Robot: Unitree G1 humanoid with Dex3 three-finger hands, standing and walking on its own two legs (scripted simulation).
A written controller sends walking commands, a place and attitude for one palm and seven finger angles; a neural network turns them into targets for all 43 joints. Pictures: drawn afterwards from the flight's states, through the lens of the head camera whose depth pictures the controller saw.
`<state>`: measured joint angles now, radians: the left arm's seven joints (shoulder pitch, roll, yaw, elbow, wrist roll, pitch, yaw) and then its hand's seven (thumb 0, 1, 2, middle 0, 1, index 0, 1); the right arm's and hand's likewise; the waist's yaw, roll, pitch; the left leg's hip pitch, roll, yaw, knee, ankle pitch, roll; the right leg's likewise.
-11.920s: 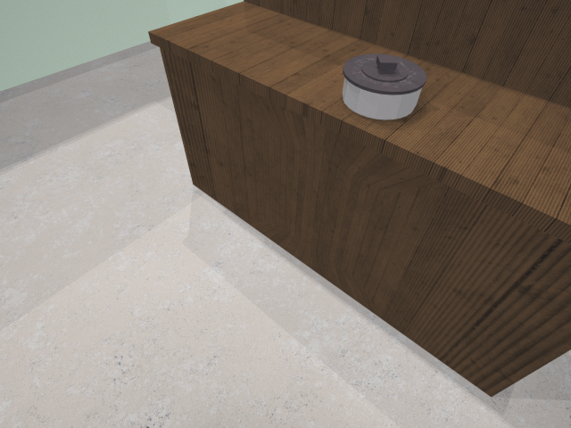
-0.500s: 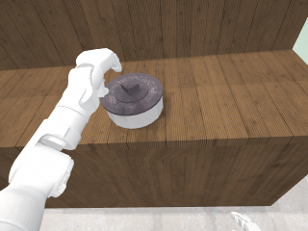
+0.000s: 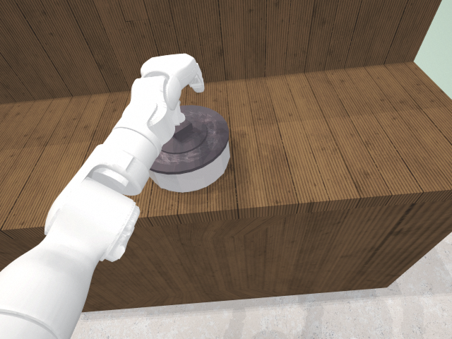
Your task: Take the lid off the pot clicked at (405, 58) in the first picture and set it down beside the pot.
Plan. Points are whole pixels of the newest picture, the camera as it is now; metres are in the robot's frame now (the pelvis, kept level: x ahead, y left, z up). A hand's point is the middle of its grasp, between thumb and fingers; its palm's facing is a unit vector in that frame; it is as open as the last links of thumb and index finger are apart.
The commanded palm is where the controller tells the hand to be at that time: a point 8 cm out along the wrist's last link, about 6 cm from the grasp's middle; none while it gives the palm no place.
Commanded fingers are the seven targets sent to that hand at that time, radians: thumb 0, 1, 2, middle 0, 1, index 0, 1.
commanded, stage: move the open hand above the knob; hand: left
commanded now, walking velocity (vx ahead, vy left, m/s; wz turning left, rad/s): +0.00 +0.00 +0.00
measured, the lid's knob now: (178, 126) +0.52 +0.07 +0.10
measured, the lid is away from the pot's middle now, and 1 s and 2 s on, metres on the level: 0.00 0.00 0.00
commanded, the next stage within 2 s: lower the open fingers around the knob in 0.52 s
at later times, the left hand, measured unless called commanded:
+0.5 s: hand (166, 113) +0.48 +0.08 +0.17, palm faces -0.25 -0.03 -0.97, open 10.2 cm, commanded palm +0.48 +0.08 +0.23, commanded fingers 0.00 -0.36 1.55 -0.84 -0.08 -0.84 -0.08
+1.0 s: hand (169, 119) +0.48 +0.08 +0.15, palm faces -0.32 -0.06 -0.94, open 10.2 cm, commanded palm +0.48 +0.08 +0.20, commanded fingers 0.00 -0.36 1.55 -0.84 -0.08 -0.84 -0.08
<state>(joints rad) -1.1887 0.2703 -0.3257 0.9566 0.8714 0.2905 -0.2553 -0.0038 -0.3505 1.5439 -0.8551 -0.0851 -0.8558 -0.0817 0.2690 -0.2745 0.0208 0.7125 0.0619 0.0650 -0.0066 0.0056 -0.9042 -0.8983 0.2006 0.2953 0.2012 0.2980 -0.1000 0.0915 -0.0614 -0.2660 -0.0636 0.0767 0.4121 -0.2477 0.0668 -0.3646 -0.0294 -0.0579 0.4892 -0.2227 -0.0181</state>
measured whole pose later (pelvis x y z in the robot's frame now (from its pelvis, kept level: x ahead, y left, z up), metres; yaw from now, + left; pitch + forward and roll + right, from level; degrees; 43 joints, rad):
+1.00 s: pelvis +0.00 +0.01 +0.00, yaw +0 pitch +7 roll +1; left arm -1.24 0.24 -0.35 1.12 0.86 0.33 -0.28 0.00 -0.35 1.54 -0.85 -0.08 -0.85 -0.08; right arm 0.29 -0.27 0.03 0.72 0.06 0.06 0.00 0.00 -0.90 -0.90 0.20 0.30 0.20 0.30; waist -0.11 0.06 -0.07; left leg -0.30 -0.07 0.08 0.42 -0.25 0.08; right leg -0.40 -0.04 -0.05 0.48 -0.22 -0.01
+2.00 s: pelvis +0.01 +0.01 +0.00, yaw +0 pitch +9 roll +0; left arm -1.17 0.26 -0.34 1.11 0.86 0.27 -0.22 0.00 -0.11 1.14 -0.61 -0.62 -0.61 -0.62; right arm 0.30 -0.27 0.01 0.74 0.06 0.06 -0.01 0.00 -0.90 -0.90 0.20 0.30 0.20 0.30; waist -0.12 0.07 -0.08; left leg -0.34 -0.06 0.08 0.44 -0.26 0.08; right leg -0.42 -0.03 -0.05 0.48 -0.22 -0.01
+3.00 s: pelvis +0.01 +0.01 +0.00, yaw +0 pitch +9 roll +0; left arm -1.16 0.25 -0.36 1.11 0.86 0.27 -0.22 0.03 0.15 0.92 -0.74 -1.01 -0.57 -0.90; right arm 0.30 -0.27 0.01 0.74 0.06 0.05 -0.01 0.00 -0.90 -0.90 0.20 0.30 0.20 0.30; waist -0.11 0.07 -0.08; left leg -0.33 -0.06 0.08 0.43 -0.26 0.08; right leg -0.42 -0.03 -0.05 0.48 -0.22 -0.01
